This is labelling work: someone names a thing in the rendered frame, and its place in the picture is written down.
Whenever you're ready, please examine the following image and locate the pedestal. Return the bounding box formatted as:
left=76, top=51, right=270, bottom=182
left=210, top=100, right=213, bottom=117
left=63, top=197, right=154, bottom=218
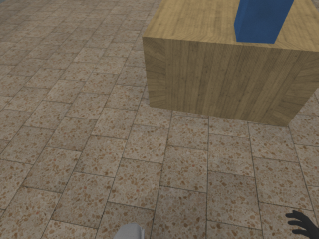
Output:
left=142, top=0, right=319, bottom=127

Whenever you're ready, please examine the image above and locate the right robot hand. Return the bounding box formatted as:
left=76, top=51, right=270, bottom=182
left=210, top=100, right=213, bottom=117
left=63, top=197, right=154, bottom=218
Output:
left=285, top=210, right=319, bottom=239

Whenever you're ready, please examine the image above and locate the left robot thigh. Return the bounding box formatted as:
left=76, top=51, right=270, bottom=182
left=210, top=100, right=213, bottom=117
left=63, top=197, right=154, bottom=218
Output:
left=113, top=223, right=145, bottom=239

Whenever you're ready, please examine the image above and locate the carton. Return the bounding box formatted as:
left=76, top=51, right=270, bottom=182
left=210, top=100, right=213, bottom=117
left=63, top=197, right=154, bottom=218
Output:
left=234, top=0, right=294, bottom=44

